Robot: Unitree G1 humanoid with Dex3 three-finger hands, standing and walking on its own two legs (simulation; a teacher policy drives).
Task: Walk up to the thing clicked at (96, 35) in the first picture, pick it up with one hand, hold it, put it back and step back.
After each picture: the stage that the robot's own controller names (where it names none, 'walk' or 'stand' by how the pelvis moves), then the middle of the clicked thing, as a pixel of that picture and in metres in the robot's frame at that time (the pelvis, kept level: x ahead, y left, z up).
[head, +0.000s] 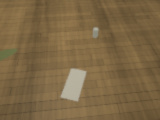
stand; (95, 32) +1.56 -0.14 -0.72
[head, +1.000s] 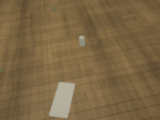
walk; (82, 41) +1.44 +0.15 -0.70
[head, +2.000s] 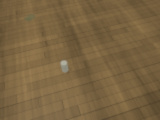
walk; (64, 66) +0.94 +0.26 -0.71
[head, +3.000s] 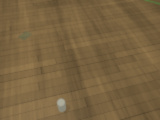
walk; (61, 105) +0.55 +0.21 -0.71
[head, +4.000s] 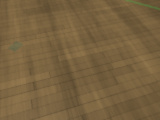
stand; out of the picture +0.39 +0.20 -0.72
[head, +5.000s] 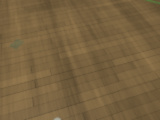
walk; out of the picture +0.39 +0.21 -0.72
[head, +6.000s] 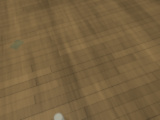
walk; (59, 119) +0.41 +0.25 -0.71
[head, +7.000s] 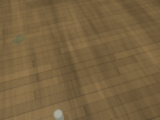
walk; (59, 116) +0.42 +0.23 -0.70
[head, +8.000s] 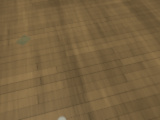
stand; out of the picture +0.38 +0.18 -0.69
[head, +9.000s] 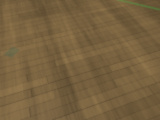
stand; out of the picture +0.35 +0.21 -0.73
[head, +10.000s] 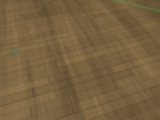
stand; out of the picture +0.35 +0.20 -0.73
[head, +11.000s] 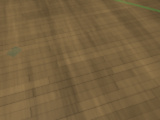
stand; out of the picture +0.34 +0.20 -0.73
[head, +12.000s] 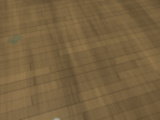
go down; out of the picture +0.35 +0.19 -0.72
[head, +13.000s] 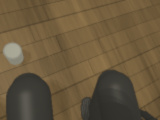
go down; (14, 54) +0.43 +0.23 -0.29
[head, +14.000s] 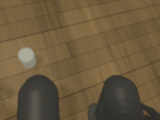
approach; (27, 58) +0.43 +0.23 -0.30
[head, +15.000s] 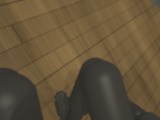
close in; out of the picture +0.42 +0.27 -0.22
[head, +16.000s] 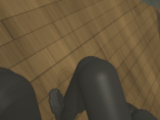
close; out of the picture +0.41 +0.27 -0.22
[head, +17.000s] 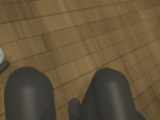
lift; out of the picture +0.35 +0.27 -0.15
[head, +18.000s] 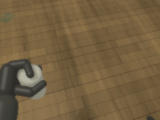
lift; (33, 82) +0.32 +0.18 +0.01
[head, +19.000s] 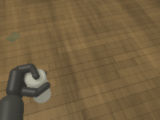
hold; (38, 86) +0.33 +0.17 +0.00
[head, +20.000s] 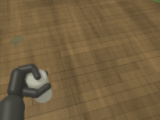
hold; (40, 86) +0.32 +0.17 +0.00
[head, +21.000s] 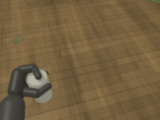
crouch; (40, 86) +0.32 +0.17 +0.01
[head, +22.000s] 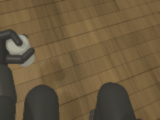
crouch; (21, 51) +0.43 +0.20 -0.09
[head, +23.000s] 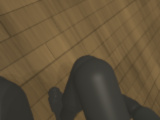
lower; out of the picture +0.42 +0.29 -0.23
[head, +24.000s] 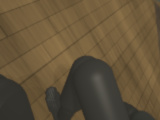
lower; out of the picture +0.42 +0.29 -0.23
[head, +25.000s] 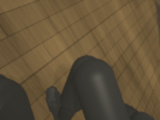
lower; out of the picture +0.42 +0.29 -0.23
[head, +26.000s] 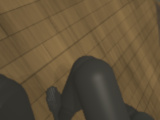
lower; out of the picture +0.42 +0.29 -0.23
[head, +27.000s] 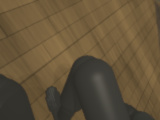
loosen; out of the picture +0.42 +0.29 -0.23
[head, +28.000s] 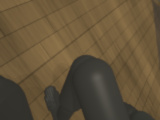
withdraw; out of the picture +0.42 +0.29 -0.23
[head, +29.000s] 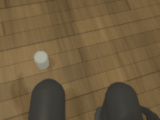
walk; (42, 60) +0.45 +0.22 -0.36
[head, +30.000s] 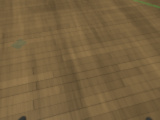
stand; out of the picture +0.38 +0.17 -0.66
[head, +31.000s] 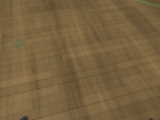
stand; out of the picture +0.39 +0.18 -0.67
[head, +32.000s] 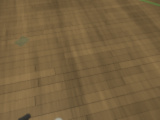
stand; out of the picture +0.39 +0.18 -0.67
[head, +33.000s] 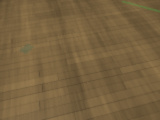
stand; out of the picture +0.41 +0.18 -0.72
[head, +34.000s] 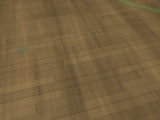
stand; out of the picture +0.37 +0.19 -0.73
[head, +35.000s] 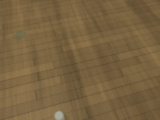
walk; (59, 117) +0.39 +0.19 -0.72
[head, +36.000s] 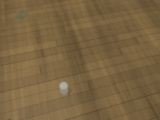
walk; (63, 88) +0.57 +0.15 -0.69
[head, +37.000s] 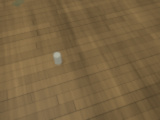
walk; (57, 58) +0.87 +0.26 -0.69
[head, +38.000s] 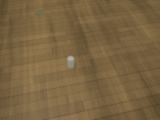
stand; (70, 62) +1.00 +0.16 -0.71
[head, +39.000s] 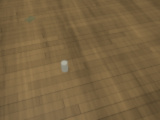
stand; (64, 66) +1.00 +0.19 -0.72
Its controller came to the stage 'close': yes
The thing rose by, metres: 0.70
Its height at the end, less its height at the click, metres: +0.00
